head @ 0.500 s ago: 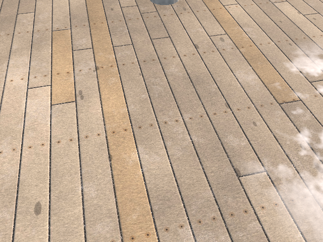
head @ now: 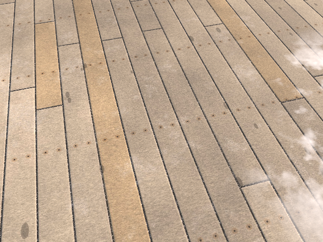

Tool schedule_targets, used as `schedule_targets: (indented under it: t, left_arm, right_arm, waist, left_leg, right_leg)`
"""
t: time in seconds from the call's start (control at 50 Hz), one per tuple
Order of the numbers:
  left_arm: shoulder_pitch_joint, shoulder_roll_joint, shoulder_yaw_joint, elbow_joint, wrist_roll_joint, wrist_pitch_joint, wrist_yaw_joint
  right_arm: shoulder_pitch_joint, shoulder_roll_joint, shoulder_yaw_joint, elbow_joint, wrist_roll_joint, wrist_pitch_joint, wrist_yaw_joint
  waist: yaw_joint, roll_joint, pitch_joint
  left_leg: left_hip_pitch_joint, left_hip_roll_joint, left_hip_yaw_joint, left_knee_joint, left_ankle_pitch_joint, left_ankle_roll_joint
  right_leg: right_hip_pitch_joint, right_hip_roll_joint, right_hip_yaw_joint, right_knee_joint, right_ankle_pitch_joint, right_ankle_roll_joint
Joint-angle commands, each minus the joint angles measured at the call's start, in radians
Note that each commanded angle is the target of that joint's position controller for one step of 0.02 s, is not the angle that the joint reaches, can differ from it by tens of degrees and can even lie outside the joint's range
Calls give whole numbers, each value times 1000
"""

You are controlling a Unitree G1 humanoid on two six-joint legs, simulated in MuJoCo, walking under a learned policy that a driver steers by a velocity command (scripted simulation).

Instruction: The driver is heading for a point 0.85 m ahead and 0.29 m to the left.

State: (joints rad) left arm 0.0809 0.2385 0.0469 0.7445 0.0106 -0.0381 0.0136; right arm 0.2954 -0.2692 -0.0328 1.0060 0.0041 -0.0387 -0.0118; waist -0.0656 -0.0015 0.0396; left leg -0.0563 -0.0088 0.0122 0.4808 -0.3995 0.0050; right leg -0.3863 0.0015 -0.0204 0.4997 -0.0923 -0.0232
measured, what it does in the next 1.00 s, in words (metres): steps on the spot, turning left: left foot, then right foot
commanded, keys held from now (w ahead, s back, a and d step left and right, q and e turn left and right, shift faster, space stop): q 0.66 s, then no key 0.34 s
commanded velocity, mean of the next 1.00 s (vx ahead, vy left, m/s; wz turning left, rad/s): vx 0.02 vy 0.00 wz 0.38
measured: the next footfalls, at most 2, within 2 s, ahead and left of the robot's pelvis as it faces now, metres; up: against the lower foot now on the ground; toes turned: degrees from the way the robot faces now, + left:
left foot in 0.38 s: +0.05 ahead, +0.13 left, +0.00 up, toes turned +13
right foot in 0.86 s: +0.16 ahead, -0.07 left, +0.00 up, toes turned +26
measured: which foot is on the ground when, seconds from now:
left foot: down 0.00-0.00, up 0.02-0.36, down 0.38-0.88, up 0.90-1.00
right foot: down 0.00-0.38, up 0.40-0.84, down 0.86-1.00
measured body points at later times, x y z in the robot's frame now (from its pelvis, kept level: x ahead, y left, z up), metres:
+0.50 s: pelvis +0.02 +0.04 +0.01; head +0.04 +0.08 +0.46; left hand +0.11 +0.35 -0.12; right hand +0.17 -0.23 -0.09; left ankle +0.01 +0.12 -0.73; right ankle +0.07 -0.11 -0.66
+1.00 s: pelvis +0.07 +0.01 +0.01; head +0.10 +0.01 +0.46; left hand +0.07 +0.32 -0.10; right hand +0.31 -0.18 -0.11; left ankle -0.02 +0.11 -0.69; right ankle +0.12 -0.09 -0.73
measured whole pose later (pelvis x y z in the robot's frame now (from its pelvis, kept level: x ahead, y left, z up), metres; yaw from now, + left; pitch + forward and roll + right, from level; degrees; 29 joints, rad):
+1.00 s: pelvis +0.07 +0.01 +0.01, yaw +25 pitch +1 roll +0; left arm 0.11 0.26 0.05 0.90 0.01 -0.03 0.01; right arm 0.15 -0.31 -0.07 0.78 0.00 0.03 -0.04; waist 0.01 0.04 0.05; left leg -0.35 -0.08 -0.13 0.85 -0.53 -0.05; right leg -0.23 0.01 0.02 0.44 -0.23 0.00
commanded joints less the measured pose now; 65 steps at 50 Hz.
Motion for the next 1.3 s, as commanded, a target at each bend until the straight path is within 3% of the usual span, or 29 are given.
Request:
schedule_targets:
  t: [0.02,0.04,0.06,0.12,0.18,0.26,0.34,0.36,0.38,0.4,0.42,0.44,0.46,0.5,0.62,0.76,0.84,0.86,0.88,0.9,0.92,0.94,1.0,1.06,1.14,1.18,1.2,1.22,1.3]
  left_arm:
    - [196,134,39,-3,13,11,13]
    - [151,140,36,-7,0,11,11]
    - [101,164,42,-15,-5,10,14]
    - [-21,156,40,-18,5,2,20]
    - [-36,147,41,4,9,8,32]
    - [-47,182,52,22,1,19,45]
    - [-74,201,56,34,-28,37,44]
    - [-49,177,53,48,-34,43,42]
    - [2,132,45,62,-22,50,34]
    - [-48,105,36,5,6,49,36]
    - [-141,132,46,-18,4,44,41]
    - [-117,158,57,-9,-15,44,41]
    - [-71,171,67,22,-16,46,45]
    - [-52,173,73,48,2,46,51]
    - [-83,130,61,40,-17,24,41]
    - [-58,147,55,59,-26,13,15]
    - [13,143,49,86,-22,-4,-4]
    - [30,167,53,91,-10,-7,-6]
    - [47,228,60,85,9,-6,-2]
    - [14,253,59,93,22,0,-1]
    - [9,189,42,86,19,-3,-3]
    - [6,181,37,88,13,-7,-3]
    - [-34,174,29,101,-14,-10,1]
    - [-30,170,25,128,-10,9,3]
    - [18,177,18,162,-22,19,0]
    - [66,161,10,170,1,-1,-15]
    - [42,141,5,180,2,-2,-16]
    - [5,154,6,182,0,1,-14]
    - [9,149,6,208,-7,24,5]
  right_arm:
    - [73,-51,4,-29,-1,3,1]
    - [13,-121,-19,-55,20,21,-3]
    - [-23,-142,-32,-68,28,39,-14]
    - [-9,-120,-47,-77,15,85,-38]
    - [-15,-94,-52,-105,10,94,-37]
    - [-75,-92,-49,-161,7,93,-13]
    - [-18,-112,-65,-166,5,96,14]
    - [9,-130,-75,-160,-2,96,15]
    - [24,-196,-92,-172,-5,94,4]
    - [-4,-305,-108,-217,-13,88,-9]
    - [8,-281,-101,-223,-51,60,-3]
    - [-43,-256,-96,-234,-45,35,-5]
    - [-107,-232,-94,-250,-18,24,-9]
    - [-138,-171,-73,-267,7,23,-19]
    - [-58,-192,-82,-268,8,36,-37]
    - [-106,-193,-80,-290,-3,56,-28]
    - [-152,-169,-61,-294,10,66,-29]
    - [-130,-154,-55,-289,7,64,-31]
    - [-95,-111,-41,-291,-16,57,-30]
    - [-59,-101,-43,-295,-9,51,-29]
    - [-93,-161,-54,-293,-18,50,-31]
    - [-116,-200,-72,-289,-3,51,-32]
    - [-106,-151,-70,-264,2,72,-38]
    - [-124,-78,-44,-251,4,65,-30]
    - [-100,-106,-52,-211,3,64,-24]
    - [-119,-205,-69,-219,-9,72,-28]
    - [-129,-160,-60,-209,-12,69,-17]
    - [-139,-124,-50,-209,-16,63,-8]
    - [-114,-123,-41,-166,-17,33,-6]
  waist:
    - [101,-199,-299]
    - [98,-162,-213]
    - [87,-131,-155]
    - [30,-120,-68]
    - [27,-135,-82]
    - [45,-121,-117]
    - [0,-103,-123]
    - [-5,-62,-109]
    - [14,135,-69]
    - [34,352,-20]
    - [-14,242,-61]
    - [28,180,-56]
    - [62,126,-49]
    - [69,98,-71]
    - [40,122,-106]
    - [28,155,-112]
    - [78,137,-116]
    - [80,101,-119]
    - [55,-51,-158]
    - [5,-212,-124]
    - [50,-194,-129]
    - [65,-161,-110]
    - [46,-129,-80]
    - [62,-156,-91]
    - [54,-137,-103]
    - [112,28,-121]
    - [97,70,-120]
    - [79,45,-86]
    - [82,65,-38]
  left_leg:
    - [-311,4,-59,388,-236,-39]
    - [-378,14,-77,521,-324,-44]
    - [-433,23,-69,612,-295,-46]
    - [-386,60,-63,607,-145,-63]
    - [-341,63,-20,532,-76,-68]
    - [-286,80,3,368,8,-45]
    - [-155,43,64,135,132,20]
    - [-102,28,43,43,178,53]
    - [-50,155,-175,-127,305,122]
    - [-30,380,-540,-199,472,297]
    - [-95,387,-581,-239,368,361]
    - [-102,334,-487,-238,303,308]
    - [-100,281,-411,-220,269,239]
    - [-90,236,-351,-209,313,192]
    - [26,206,-351,-156,468,208]
    - [-64,199,-384,-112,545,220]
    - [-76,160,-396,-39,593,169]
    - [-118,125,-382,-19,499,126]
    - [-198,39,-293,111,299,70]
    - [-319,-81,-192,174,-74,18]
    - [-331,-50,-170,309,-219,-28]
    - [-359,-44,-169,425,-223,-49]
    - [-374,-7,-178,466,-141,-92]
    - [-254,11,-78,232,-62,-102]
    - [-50,1,-41,-158,286,-51]
    - [28,104,-141,-61,504,20]
    - [-46,95,-132,-56,378,47]
    - [-80,82,-133,-75,319,47]
    - [-125,67,-126,-85,359,19]
  right_leg:
    - [527,-373,401,-80,575,-281]
    - [426,-365,395,-133,361,-265]
    - [359,-344,360,-169,219,-239]
    - [137,-285,214,-261,-17,-198]
    - [90,-267,109,-270,-12,-207]
    - [119,-303,71,-260,-1,-212]
    - [117,-298,13,-169,-55,-145]
    - [79,-261,-31,-81,-118,-90]
    - [-43,-163,-136,150,-250,5]
    - [-298,8,-136,381,-553,90]
    - [-294,14,37,563,-573,71]
    - [-300,-9,80,609,-475,50]
    - [-300,-25,90,604,-381,44]
    - [-275,-27,93,604,-279,53]
    - [-250,3,106,388,-213,99]
    - [-41,7,82,200,-241,103]
    - [132,10,55,-99,-64,57]
    - [224,-35,92,-171,85,32]
    - [339,-194,244,-174,300,-22]
    - [337,-310,373,-146,466,-175]
    - [300,-369,429,-174,408,-265]
    - [299,-344,408,-181,357,-267]
    - [286,-269,303,-166,296,-201]
    - [269,-195,201,-143,354,-167]
    - [246,-162,184,-111,292,-116]
    - [167,-79,112,-105,44,-24]
    - [218,-41,65,-107,-59,12]
    - [222,-34,58,-86,-66,24]
    - [226,-37,61,-62,12,27]
Keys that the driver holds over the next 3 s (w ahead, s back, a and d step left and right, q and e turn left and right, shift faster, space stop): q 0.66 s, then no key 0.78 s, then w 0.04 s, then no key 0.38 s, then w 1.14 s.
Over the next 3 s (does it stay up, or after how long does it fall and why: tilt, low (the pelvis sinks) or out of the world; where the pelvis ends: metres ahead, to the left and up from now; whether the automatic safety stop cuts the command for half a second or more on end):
stays up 0.50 0.24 0.01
